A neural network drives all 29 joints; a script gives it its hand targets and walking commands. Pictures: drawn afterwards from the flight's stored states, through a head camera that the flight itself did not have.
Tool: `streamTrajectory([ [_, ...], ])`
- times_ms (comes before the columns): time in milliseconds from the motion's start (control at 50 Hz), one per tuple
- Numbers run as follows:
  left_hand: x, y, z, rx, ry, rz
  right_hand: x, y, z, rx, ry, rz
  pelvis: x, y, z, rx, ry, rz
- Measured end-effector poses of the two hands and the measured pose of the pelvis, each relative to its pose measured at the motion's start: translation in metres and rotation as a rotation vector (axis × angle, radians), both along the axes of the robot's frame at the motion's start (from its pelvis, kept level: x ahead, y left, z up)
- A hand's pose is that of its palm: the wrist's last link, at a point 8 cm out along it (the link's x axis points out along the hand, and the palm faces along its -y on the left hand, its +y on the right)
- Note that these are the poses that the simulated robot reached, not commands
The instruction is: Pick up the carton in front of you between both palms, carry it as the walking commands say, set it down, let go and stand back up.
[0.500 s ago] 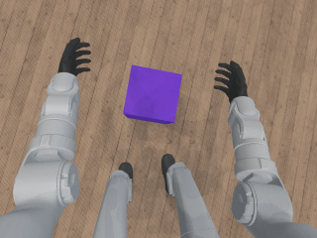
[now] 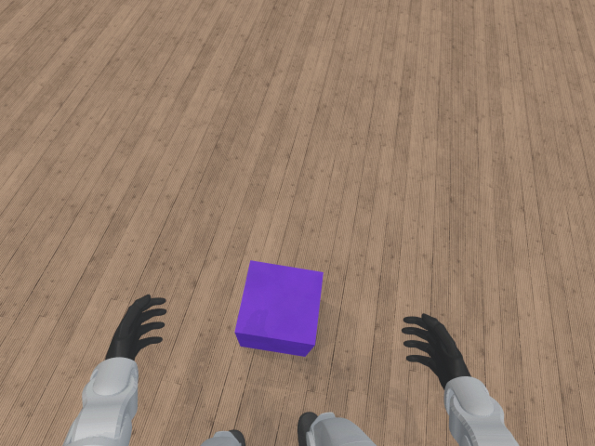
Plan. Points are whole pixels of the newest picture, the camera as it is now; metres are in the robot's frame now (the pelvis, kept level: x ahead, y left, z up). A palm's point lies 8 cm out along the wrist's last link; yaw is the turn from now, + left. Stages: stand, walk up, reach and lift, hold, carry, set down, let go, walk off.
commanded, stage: let go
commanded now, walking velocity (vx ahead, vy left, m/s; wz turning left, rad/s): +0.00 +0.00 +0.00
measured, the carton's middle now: (279, 311) +0.42 -0.03 -0.63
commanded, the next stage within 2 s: stand in 0.68 s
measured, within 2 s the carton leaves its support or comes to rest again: neither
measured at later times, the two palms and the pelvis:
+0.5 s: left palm (66, 430) +0.17 +0.25 -0.05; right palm (446, 389) +0.17 -0.21 -0.05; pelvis +0.01 +0.02 +0.02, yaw +0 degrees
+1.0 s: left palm out of the picture +0.14 +0.25 -0.09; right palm (486, 431) +0.12 -0.27 -0.10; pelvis +0.04 +0.00 +0.00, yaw -4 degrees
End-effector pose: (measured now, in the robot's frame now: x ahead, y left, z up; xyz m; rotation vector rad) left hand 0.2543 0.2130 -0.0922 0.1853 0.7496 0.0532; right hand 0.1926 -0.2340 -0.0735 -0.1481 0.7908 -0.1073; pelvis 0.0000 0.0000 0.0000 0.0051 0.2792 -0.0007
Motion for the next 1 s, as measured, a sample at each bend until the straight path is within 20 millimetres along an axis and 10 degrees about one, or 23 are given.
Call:
streamTrajectory([
  [320,-0.078,0.038,0.042,0.002,0.033,0.02,-0.022,0.021,0.023,0.003,-0.004,0.035,0.013,0.02,0.017,-0.016,-0.288,-0.012],
  [680,-0.089,0.027,0.04,0.002,0.029,0.029,-0.026,0.004,0.029,-0.066,0.025,0.008,0.004,0.011,0.013,-0.009,-0.365,-0.014],
  [860,-0.122,0.046,0.017,0.134,0.166,0.02,-0.058,-0.028,-0.005,-0.126,0.045,-0.035,0.022,0.004,0.008,-0.019,-0.242,-0.052],
  [1000,-0.11,0.036,0.003,0.128,0.211,-0.002,-0.078,-0.04,-0.022,-0.125,0.137,-0.09,0.04,-0.003,0.003,-0.018,-0.209,-0.076],
])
